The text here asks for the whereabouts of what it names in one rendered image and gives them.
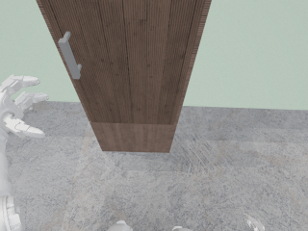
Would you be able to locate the cupboard door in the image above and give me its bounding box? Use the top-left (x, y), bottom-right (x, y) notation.
top-left (40, 0), bottom-right (205, 125)

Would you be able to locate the left robot upper arm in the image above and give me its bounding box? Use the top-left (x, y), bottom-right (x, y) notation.
top-left (0, 195), bottom-right (26, 231)

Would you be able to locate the left robot forearm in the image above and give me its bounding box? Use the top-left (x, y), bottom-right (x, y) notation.
top-left (0, 127), bottom-right (13, 196)

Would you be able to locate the robot left shin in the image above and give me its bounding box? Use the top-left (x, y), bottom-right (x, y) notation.
top-left (116, 220), bottom-right (126, 224)

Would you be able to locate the handle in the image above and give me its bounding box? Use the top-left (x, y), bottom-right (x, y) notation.
top-left (58, 31), bottom-right (82, 80)

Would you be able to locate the right robot hand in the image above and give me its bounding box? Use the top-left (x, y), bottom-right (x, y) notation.
top-left (243, 214), bottom-right (265, 231)

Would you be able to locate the left robot hand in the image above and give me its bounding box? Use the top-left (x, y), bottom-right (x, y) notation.
top-left (0, 75), bottom-right (49, 139)

